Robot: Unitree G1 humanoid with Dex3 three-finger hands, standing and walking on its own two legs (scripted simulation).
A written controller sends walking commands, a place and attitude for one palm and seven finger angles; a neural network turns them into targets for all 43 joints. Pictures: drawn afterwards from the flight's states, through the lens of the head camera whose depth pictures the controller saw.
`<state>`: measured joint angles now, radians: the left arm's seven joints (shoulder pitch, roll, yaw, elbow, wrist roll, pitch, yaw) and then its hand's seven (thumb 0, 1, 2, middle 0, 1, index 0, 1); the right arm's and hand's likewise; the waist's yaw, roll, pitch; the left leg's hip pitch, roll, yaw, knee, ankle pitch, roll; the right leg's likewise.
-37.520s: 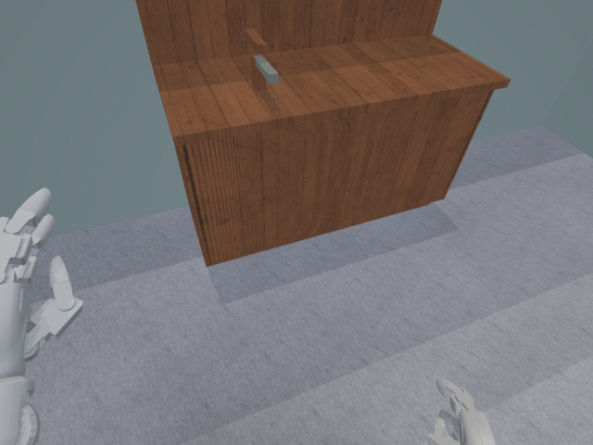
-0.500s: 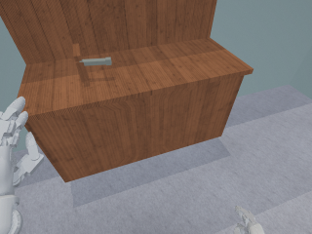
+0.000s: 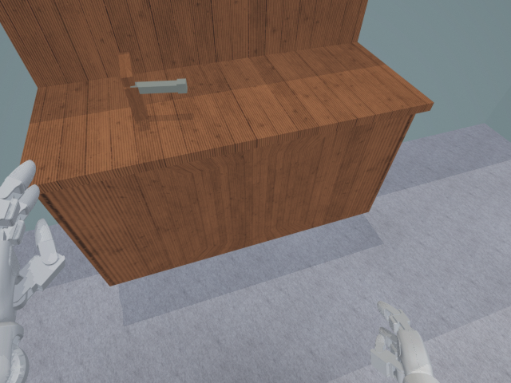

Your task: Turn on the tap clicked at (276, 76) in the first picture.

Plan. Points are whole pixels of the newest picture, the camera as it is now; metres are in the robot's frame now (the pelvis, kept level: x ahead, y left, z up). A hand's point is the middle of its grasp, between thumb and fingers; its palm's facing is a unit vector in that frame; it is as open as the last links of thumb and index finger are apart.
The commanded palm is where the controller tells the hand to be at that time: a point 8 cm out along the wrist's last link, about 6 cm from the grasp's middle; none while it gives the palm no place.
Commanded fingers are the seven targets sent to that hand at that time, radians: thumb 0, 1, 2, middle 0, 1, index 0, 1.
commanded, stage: stop stepping back and stand still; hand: left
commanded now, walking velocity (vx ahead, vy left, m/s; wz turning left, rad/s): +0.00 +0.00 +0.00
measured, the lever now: (182, 86) +0.81 +0.26 +0.03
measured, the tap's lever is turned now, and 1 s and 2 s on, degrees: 77 77 77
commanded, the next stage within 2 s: stand and check the lever's angle in 0.30 s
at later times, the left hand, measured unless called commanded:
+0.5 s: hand (44, 264) +0.21 +0.26 +0.15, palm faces +0.39 -0.84 -0.36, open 7.4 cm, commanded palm +0.16 +0.30 +0.17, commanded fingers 0.00 0.90 0.90 -0.20 -0.30 -0.20 -0.30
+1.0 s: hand (36, 267) +0.21 +0.27 +0.15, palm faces +0.40 -0.84 -0.36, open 7.4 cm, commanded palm +0.15 +0.31 +0.17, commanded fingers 0.00 0.90 0.90 -0.20 -0.30 -0.20 -0.30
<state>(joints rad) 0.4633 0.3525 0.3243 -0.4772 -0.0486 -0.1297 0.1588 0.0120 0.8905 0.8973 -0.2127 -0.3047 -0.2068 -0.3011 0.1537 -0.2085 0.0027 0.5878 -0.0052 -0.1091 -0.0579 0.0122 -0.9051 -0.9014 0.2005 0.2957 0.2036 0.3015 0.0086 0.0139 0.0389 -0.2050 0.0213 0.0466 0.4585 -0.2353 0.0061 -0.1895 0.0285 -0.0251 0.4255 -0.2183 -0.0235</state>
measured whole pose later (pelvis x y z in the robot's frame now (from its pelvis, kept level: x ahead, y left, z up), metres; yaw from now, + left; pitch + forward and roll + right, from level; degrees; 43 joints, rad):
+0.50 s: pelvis -0.01 +0.02 +0.00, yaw +0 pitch +0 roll -1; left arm 0.46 0.34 0.31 -0.46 -0.05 -0.13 0.16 0.01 0.89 0.90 -0.21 -0.30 -0.21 -0.30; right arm 0.18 -0.20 0.01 0.60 -0.01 -0.09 -0.07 0.01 -0.90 -0.90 0.20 0.30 0.20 0.30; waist 0.01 0.01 0.03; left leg -0.21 0.00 0.06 0.43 -0.21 0.03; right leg -0.19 0.01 -0.01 0.37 -0.18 0.00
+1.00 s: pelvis -0.01 +0.03 +0.00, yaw +0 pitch +0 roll -1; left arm 0.47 0.34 0.31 -0.46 -0.04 -0.14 0.16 0.01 0.89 0.90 -0.21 -0.30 -0.21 -0.30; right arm 0.17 -0.21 0.01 0.60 -0.01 -0.09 -0.07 0.01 -0.90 -0.90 0.20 0.30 0.20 0.30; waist 0.01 0.02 0.02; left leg -0.22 0.00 0.06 0.43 -0.21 0.04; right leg -0.19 0.01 -0.01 0.36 -0.17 0.01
